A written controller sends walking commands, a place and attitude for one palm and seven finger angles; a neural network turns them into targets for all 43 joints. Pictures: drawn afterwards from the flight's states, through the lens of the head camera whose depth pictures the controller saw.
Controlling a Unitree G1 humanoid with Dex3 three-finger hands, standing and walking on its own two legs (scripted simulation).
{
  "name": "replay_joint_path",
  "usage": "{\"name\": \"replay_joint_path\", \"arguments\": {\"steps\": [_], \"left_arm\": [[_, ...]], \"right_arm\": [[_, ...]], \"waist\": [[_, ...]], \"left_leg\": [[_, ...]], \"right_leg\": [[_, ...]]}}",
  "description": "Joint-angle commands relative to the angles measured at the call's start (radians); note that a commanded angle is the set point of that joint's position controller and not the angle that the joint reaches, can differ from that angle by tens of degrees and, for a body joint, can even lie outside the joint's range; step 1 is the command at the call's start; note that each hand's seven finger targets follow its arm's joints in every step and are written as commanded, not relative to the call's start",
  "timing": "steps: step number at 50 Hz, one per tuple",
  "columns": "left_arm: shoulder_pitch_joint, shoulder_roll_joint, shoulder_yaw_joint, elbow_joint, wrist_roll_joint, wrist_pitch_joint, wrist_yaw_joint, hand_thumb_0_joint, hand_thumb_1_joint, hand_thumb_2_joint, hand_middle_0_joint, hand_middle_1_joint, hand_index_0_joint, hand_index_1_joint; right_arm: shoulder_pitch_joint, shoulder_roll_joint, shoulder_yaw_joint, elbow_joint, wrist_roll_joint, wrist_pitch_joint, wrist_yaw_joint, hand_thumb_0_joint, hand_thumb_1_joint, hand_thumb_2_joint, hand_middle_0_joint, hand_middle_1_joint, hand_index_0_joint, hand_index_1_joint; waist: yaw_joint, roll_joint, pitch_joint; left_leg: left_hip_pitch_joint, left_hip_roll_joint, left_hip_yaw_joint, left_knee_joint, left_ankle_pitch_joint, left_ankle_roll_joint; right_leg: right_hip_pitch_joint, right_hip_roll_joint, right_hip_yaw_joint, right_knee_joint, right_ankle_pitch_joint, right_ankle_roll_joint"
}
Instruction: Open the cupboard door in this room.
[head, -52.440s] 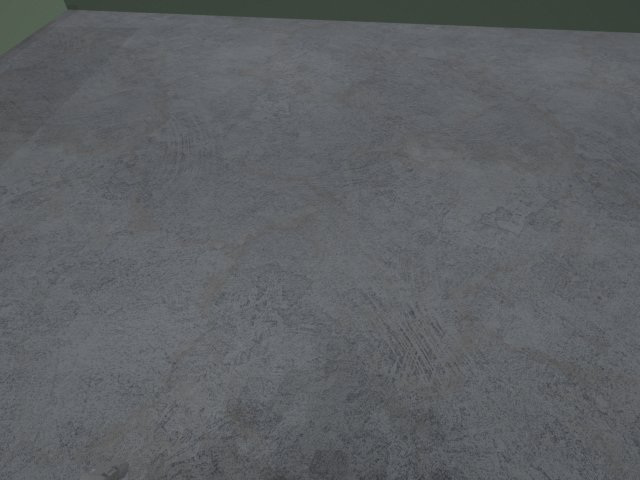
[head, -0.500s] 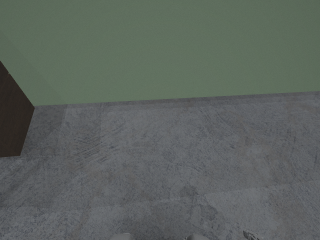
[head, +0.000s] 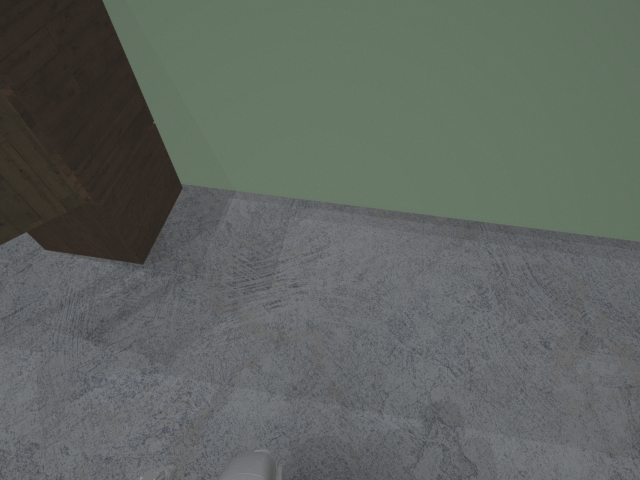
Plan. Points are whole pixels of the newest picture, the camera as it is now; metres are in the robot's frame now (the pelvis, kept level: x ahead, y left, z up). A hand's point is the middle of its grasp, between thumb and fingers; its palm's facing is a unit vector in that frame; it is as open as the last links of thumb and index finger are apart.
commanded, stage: turn to face it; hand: left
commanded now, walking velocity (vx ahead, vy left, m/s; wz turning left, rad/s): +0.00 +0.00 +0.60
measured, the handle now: out of the picture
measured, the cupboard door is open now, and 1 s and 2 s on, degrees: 50 50 50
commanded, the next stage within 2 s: take the last steps up to it in 1.14 s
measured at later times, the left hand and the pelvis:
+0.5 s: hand out of the picture +0.05 +0.22 -0.15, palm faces +0.31 -0.90 -0.31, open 7.4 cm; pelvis +0.01 -0.02 -0.01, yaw +19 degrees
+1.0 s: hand out of the picture -0.03 +0.21 -0.17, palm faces +0.57 -0.78 -0.26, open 7.4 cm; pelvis +0.03 -0.02 -0.01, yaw +35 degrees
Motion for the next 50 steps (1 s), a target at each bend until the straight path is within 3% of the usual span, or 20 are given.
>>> {"name": "replay_joint_path", "arguments": {"steps": [1,3,4,5,6,8,10,19,20,21,22,24,27,32,35,36,37,38,43,50], "left_arm": [[0.079,0.245,0.077,-0.030,0.000,-0.015,0.011,0.000,0.900,0.900,-0.200,-0.300,-0.200,-0.300],[0.045,0.239,0.079,-0.036,-0.009,-0.010,0.004,0.000,0.900,0.900,-0.200,-0.300,-0.200,-0.300],[0.043,0.200,0.077,-0.063,-0.016,-0.003,0.000,0.000,0.900,0.900,-0.200,-0.300,-0.200,-0.300],[-0.005,0.129,0.051,-0.109,-0.019,0.002,-0.005,0.000,0.900,0.900,-0.200,-0.300,-0.200,-0.300],[-0.052,0.158,0.052,-0.139,-0.009,0.012,0.003,0.000,0.900,0.900,-0.200,-0.300,-0.200,-0.300],[-0.086,0.149,0.056,-0.106,-0.010,0.017,0.004,0.000,0.900,0.900,-0.200,-0.300,-0.200,-0.300],[-0.053,0.137,0.060,-0.074,-0.009,0.024,-0.007,0.000,0.900,0.900,-0.200,-0.300,-0.200,-0.300],[0.048,0.139,0.060,-0.059,-0.015,0.011,-0.005,0.000,0.900,0.900,-0.200,-0.300,-0.200,-0.300],[0.093,0.179,0.070,-0.052,-0.011,0.003,0.001,0.000,0.900,0.900,-0.200,-0.300,-0.200,-0.300],[0.109,0.264,0.089,-0.054,0.005,-0.006,0.011,0.000,0.900,0.900,-0.200,-0.300,-0.200,-0.300],[0.076,0.301,0.085,-0.072,0.006,-0.002,0.011,0.000,0.900,0.900,-0.200,-0.300,-0.200,-0.300],[-0.003,0.223,0.072,-0.088,-0.001,-0.007,0.020,0.000,0.900,0.900,-0.200,-0.300,-0.200,-0.300],[-0.029,0.186,0.057,-0.090,0.001,-0.013,0.015,0.000,0.900,0.900,-0.200,-0.300,-0.200,-0.300],[0.078,0.240,0.074,-0.042,0.004,-0.013,0.011,0.000,0.900,0.900,-0.200,-0.300,-0.200,-0.300],[0.055,0.239,0.080,-0.038,-0.009,-0.007,0.003,0.000,0.900,0.900,-0.200,-0.300,-0.200,-0.300],[0.048,0.207,0.077,-0.057,-0.016,-0.001,-0.001,0.000,0.900,0.900,-0.200,-0.300,-0.200,-0.300],[0.021,0.134,0.054,-0.098,-0.021,0.003,-0.008,0.000,0.900,0.900,-0.200,-0.300,-0.200,-0.300],[-0.053,0.141,0.042,-0.132,-0.009,0.014,0.000,0.000,0.900,0.900,-0.200,-0.300,-0.200,-0.300],[-0.025,0.122,0.049,-0.048,-0.013,0.024,-0.009,0.000,0.900,0.900,-0.200,-0.300,-0.200,-0.300],[0.085,0.112,0.048,-0.002,-0.015,0.011,-0.007,0.000,0.900,0.900,-0.200,-0.300,-0.200,-0.300]], "right_arm": [[-0.075,-0.040,0.006,-0.106,0.004,-0.049,0.004,0.000,-0.900,-0.900,0.200,0.300,0.200,0.300],[0.007,-0.082,-0.005,-0.086,-0.001,-0.055,0.002,0.000,-0.900,-0.900,0.200,0.300,0.200,0.300],[0.079,-0.170,-0.027,-0.080,-0.010,-0.064,-0.003,0.000,-0.900,-0.900,0.200,0.300,0.200,0.300],[0.168,-0.278,-0.053,-0.065,-0.015,-0.064,-0.012,0.000,-0.900,-0.900,0.200,0.300,0.200,0.300],[0.209,-0.297,-0.052,-0.050,-0.014,-0.057,-0.018,0.000,-0.900,-0.900,0.200,0.300,0.200,0.300],[0.108,-0.233,-0.038,-0.079,-0.015,-0.067,-0.039,0.000,-0.900,-0.900,0.200,0.300,0.200,0.300],[0.031,-0.192,-0.025,-0.096,-0.018,-0.068,-0.043,0.000,-0.900,-0.900,0.200,0.300,0.200,0.300],[-0.032,-0.188,-0.038,-0.109,-0.013,-0.050,-0.033,0.000,-0.900,-0.900,0.200,0.300,0.200,0.300],[-0.047,-0.156,-0.034,-0.120,-0.005,-0.048,-0.029,0.000,-0.900,-0.900,0.200,0.300,0.200,0.300],[-0.039,-0.092,-0.026,-0.139,0.003,-0.048,-0.023,0.000,-0.900,-0.900,0.200,0.300,0.200,0.300],[-0.056,-0.099,-0.026,-0.156,-0.003,-0.049,-0.015,0.000,-0.900,-0.900,0.200,0.300,0.200,0.300],[-0.048,-0.105,-0.033,-0.123,-0.009,-0.034,-0.010,0.000,-0.900,-0.900,0.200,0.300,0.200,0.300],[-0.040,-0.060,-0.015,-0.107,-0.003,-0.029,0.004,0.000,-0.900,-0.900,0.200,0.300,0.200,0.300],[-0.091,-0.029,0.004,-0.114,0.004,-0.045,0.007,0.000,-0.900,-0.900,0.200,0.300,0.200,0.300],[-0.004,-0.066,-0.001,-0.091,0.000,-0.055,0.002,0.000,-0.900,-0.900,0.200,0.300,0.200,0.300],[0.059,-0.142,-0.019,-0.082,-0.007,-0.065,-0.003,0.000,-0.900,-0.900,0.200,0.300,0.200,0.300],[0.134,-0.251,-0.048,-0.075,-0.015,-0.067,-0.011,0.000,-0.900,-0.900,0.200,0.300,0.200,0.300],[0.198,-0.279,-0.048,-0.056,-0.014,-0.060,-0.018,0.000,-0.900,-0.900,0.200,0.300,0.200,0.300],[0.022,-0.170,-0.013,-0.082,-0.017,-0.075,-0.049,0.000,-0.900,-0.900,0.200,0.300,0.200,0.300],[-0.028,-0.159,-0.015,-0.074,-0.011,-0.057,-0.041,0.000,-0.900,-0.900,0.200,0.300,0.200,0.300]], "waist": [[0.056,-0.189,-0.153],[0.001,-0.140,-0.179],[-0.039,0.073,-0.230],[-0.085,0.351,-0.238],[-0.094,0.208,-0.239],[-0.054,0.272,-0.205],[-0.009,0.184,-0.153],[0.045,0.173,-0.171],[0.072,0.076,-0.172],[0.082,-0.193,-0.160],[0.083,-0.273,-0.125],[0.032,-0.223,-0.090],[0.014,-0.224,-0.093],[0.067,-0.191,-0.140],[0.012,-0.142,-0.164],[-0.024,0.024,-0.211],[-0.064,0.319,-0.226],[-0.089,0.214,-0.216],[0.003,0.206,-0.178],[0.052,0.154,-0.157]], "left_leg": [[0.039,-0.018,0.056,-0.249,0.061,0.016],[0.231,-0.010,0.033,-0.427,0.252,0.039],[0.411,0.154,-0.177,-0.477,0.495,0.116],[0.495,0.412,-0.509,-0.519,0.898,0.284],[0.428,0.440,-0.505,-0.505,0.735,0.332],[0.329,0.319,-0.438,-0.528,0.579,0.276],[0.242,0.246,-0.356,-0.551,0.499,0.230],[0.068,0.148,-0.384,-0.487,0.343,0.178],[-0.029,0.087,-0.345,-0.402,0.243,0.132],[-0.196,-0.049,-0.190,-0.187,0.027,0.053],[-0.175,-0.069,-0.108,0.079,-0.138,0.032],[-0.162,-0.001,-0.126,0.298,-0.057,0.031],[-0.104,0.015,-0.048,0.171,-0.011,0.004],[0.006,-0.016,0.043,-0.161,0.004,0.012],[0.211,-0.018,0.037,-0.418,0.214,0.037],[0.379,0.110,-0.120,-0.487,0.412,0.092],[0.494,0.377,-0.466,-0.520,0.783,0.251],[0.435,0.436,-0.490,-0.511,0.762,0.319],[0.287,0.240,-0.285,-0.521,0.647,0.235],[0.096,0.168,-0.280,-0.471,0.409,0.175]], "right_leg": [[0.174,-0.220,0.083,-0.014,0.715,-0.105],[0.050,-0.201,0.019,0.118,0.582,-0.037],[-0.147,-0.129,-0.036,0.306,0.314,0.027],[-0.387,0.002,-0.020,0.539,-0.356,0.085],[-0.389,0.003,0.095,0.637,-0.371,0.063],[-0.411,-0.001,0.148,0.668,-0.242,0.062],[-0.351,0.014,0.142,0.608,-0.150,0.061],[0.019,0.114,0.097,0.048,-0.010,0.036],[0.133,0.051,0.160,-0.118,0.009,0.020],[0.207,-0.195,0.436,-0.261,-0.080,-0.071],[0.063,-0.366,0.529,-0.319,-0.058,-0.170],[-0.012,-0.280,0.404,-0.248,0.109,-0.180],[0.027,-0.198,0.154,-0.171,0.407,-0.134],[0.144,-0.225,0.106,-0.068,0.617,-0.122],[0.045,-0.204,0.033,0.070,0.521,-0.043],[-0.120,-0.152,-0.019,0.233,0.333,0.015],[-0.376,-0.012,-0.038,0.456,-0.288,0.086],[-0.393,-0.009,0.071,0.574,-0.364,0.066],[-0.311,0.019,0.124,0.537,-0.166,0.058],[0.036,0.098,0.060,0.036,0.033,0.035]]}}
